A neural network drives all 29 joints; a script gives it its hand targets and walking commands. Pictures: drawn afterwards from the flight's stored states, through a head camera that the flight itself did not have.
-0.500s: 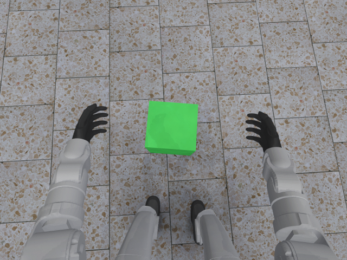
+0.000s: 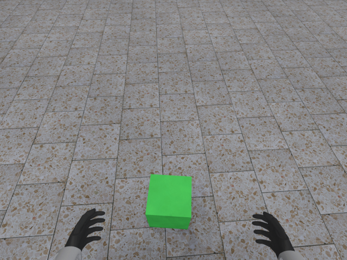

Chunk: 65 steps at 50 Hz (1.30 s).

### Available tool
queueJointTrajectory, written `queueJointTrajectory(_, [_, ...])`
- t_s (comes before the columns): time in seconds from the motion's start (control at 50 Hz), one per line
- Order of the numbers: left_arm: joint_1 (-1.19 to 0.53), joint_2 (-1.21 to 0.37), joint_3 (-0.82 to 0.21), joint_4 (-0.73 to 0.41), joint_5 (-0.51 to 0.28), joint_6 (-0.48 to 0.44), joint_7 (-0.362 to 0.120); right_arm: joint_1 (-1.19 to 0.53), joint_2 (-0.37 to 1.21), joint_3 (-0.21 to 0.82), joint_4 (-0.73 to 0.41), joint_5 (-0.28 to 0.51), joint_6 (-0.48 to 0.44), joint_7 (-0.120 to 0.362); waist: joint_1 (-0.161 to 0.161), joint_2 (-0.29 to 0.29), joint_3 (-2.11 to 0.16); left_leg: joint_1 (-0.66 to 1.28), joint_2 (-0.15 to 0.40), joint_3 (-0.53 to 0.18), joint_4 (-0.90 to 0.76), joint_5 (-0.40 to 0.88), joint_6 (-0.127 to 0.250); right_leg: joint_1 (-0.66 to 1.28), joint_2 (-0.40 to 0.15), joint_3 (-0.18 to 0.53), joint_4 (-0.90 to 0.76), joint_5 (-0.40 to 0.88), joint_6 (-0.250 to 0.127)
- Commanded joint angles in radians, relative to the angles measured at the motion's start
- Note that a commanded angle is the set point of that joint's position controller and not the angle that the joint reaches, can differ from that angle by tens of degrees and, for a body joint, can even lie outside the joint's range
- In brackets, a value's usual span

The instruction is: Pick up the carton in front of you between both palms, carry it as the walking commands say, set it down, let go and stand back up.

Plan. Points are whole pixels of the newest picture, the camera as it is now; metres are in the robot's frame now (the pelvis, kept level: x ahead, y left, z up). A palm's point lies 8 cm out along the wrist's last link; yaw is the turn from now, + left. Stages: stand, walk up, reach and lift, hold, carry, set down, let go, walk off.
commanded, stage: let go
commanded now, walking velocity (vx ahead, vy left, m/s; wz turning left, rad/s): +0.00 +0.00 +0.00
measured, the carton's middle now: (169, 202) +0.45 +0.03 -0.65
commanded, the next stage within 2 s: stand in 0.38 s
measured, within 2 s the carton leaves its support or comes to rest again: neither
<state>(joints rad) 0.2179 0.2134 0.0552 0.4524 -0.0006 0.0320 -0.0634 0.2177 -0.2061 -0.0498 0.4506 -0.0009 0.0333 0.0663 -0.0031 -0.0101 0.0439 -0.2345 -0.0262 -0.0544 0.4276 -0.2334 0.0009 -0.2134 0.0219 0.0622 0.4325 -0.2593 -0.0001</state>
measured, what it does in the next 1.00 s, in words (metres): stands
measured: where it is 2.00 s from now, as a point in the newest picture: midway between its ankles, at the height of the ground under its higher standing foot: outside the picture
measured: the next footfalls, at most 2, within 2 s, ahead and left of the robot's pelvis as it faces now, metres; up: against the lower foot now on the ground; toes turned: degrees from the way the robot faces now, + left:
none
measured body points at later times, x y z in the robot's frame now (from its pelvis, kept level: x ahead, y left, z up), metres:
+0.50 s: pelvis +0.00 +0.00 -0.01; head +0.01 +0.00 +0.44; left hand +0.17 +0.26 -0.09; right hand +0.17 -0.27 -0.09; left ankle -0.01 +0.12 -0.74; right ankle -0.02 -0.12 -0.74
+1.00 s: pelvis +0.02 +0.00 +0.00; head +0.03 +0.01 +0.45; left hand +0.16 +0.29 -0.10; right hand +0.15 -0.29 -0.10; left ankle -0.01 +0.12 -0.74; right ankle -0.02 -0.12 -0.74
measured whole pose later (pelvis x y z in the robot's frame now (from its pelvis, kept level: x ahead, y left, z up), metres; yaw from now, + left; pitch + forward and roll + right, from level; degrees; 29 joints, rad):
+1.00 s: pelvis +0.02 +0.00 +0.00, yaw +0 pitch +0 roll +0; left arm 0.18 0.34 0.03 0.77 0.03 0.01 0.02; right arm 0.16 -0.33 -0.03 0.81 -0.04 0.00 -0.02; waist 0.00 -0.01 0.01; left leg -0.17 -0.02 -0.04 0.47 -0.30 0.01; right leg -0.14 0.02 0.05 0.46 -0.31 0.00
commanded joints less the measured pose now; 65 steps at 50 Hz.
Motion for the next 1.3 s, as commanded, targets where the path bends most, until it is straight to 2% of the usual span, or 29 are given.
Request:
queueJointTrajectory(0.0, [-0.035, 0.089, 0.015, -0.115, 0.002, 0.020, -0.004, -0.036, -0.090, -0.019, -0.109, -0.002, 0.019, 0.008, 0.000, 0.011, -0.036, 0.135, -0.014, 0.051, -0.068, 0.107, -0.017, 0.030, 0.014, -0.056, -0.089, 0.095, 0.019])
queueJointTrajectory(0.12, [-0.048, 0.093, 0.019, -0.128, 0.012, 0.082, -0.011, -0.055, -0.093, -0.027, -0.123, -0.020, 0.080, 0.015, -0.002, 0.000, 0.044, 0.164, -0.015, 0.054, -0.061, 0.071, -0.016, 0.044, 0.013, -0.056, -0.091, 0.054, 0.012])
queueJointTrajectory(0.34, [-0.033, 0.091, 0.020, -0.135, 0.020, 0.103, -0.007, -0.046, -0.090, -0.031, -0.128, -0.019, 0.098, 0.009, 0.004, 0.008, 0.000, 0.199, -0.023, 0.046, -0.036, 0.203, -0.019, 0.108, 0.024, -0.051, -0.053, 0.215, 0.021])
queueJointTrajectory(0.36, [0.016, 0.098, 0.028, -0.068, -0.004, 0.071, 0.011, -0.084, -0.118, -0.036, -0.192, -0.037, 0.150, -0.021, 0.001, -0.027, -0.052, 0.230, -0.018, 0.051, -0.003, 0.268, -0.016, 0.105, 0.052, -0.058, -0.028, 0.209, 0.030])
queueJointTrajectory(0.38, [-0.043, 0.229, 0.047, -0.001, 0.030, 0.044, 0.056, -0.086, -0.214, -0.044, -0.008, -0.020, 0.084, -0.065, 0.009, -0.015, -0.030, 0.056, 0.046, 0.015, 0.030, 0.164, -0.037, 0.018, -0.042, -0.022, -0.026, 0.175, 0.039])
queueJointTrajectory(0.42, [-0.040, 0.222, 0.040, 0.021, 0.042, 0.016, 0.074, -0.054, -0.204, -0.040, 0.040, -0.036, 0.034, -0.082, -0.005, 0.000, -0.037, 0.048, 0.051, 0.000, 0.018, 0.034, -0.023, -0.018, -0.056, 0.021, -0.039, 0.052, 0.017])
queueJointTrajectory(0.46, [-0.046, 0.205, 0.035, 0.048, 0.045, 0.001, 0.076, -0.074, -0.193, -0.035, 0.078, -0.042, 0.005, -0.081, -0.002, 0.011, -0.036, 0.033, 0.059, -0.016, 0.012, -0.008, -0.016, -0.030, -0.058, 0.034, -0.044, -0.001, 0.006])
queueJointTrajectory(0.6, [-0.039, 0.234, 0.031, 0.126, 0.038, -0.021, 0.075, -0.086, -0.239, -0.027, 0.178, -0.038, -0.026, -0.080, 0.002, 0.019, -0.114, 0.081, 0.085, -0.030, 0.037, 0.238, -0.004, 0.032, -0.070, 0.033, 0.003, 0.239, 0.006])
queueJointTrajectory(0.78, [-0.040, 0.266, 0.021, 0.205, 0.036, -0.032, 0.089, -0.080, -0.275, -0.021, 0.258, -0.037, -0.038, -0.091, 0.000, 0.015, -0.109, 0.113, 0.100, -0.046, 0.027, 0.321, 0.005, 0.053, -0.084, 0.039, 0.004, 0.305, -0.001])
queueJointTrajectory(0.96, [-0.053, 0.275, 0.016, 0.259, 0.033, -0.037, 0.092, -0.085, -0.283, -0.014, 0.306, -0.034, -0.044, -0.094, 0.001, 0.013, -0.103, 0.122, 0.104, -0.053, 0.009, 0.334, 0.009, 0.072, -0.094, 0.042, -0.012, 0.316, -0.007])
queueJointTrajectory(1.28, [-0.070, 0.293, 0.006, 0.346, 0.027, -0.045, 0.087, -0.104, -0.305, -0.006, 0.387, -0.031, -0.050, -0.091, 0.000, 0.011, -0.064, 0.119, 0.115, -0.070, -0.052, 0.227, 0.015, 0.077, -0.106, 0.060, -0.074, 0.235, -0.014])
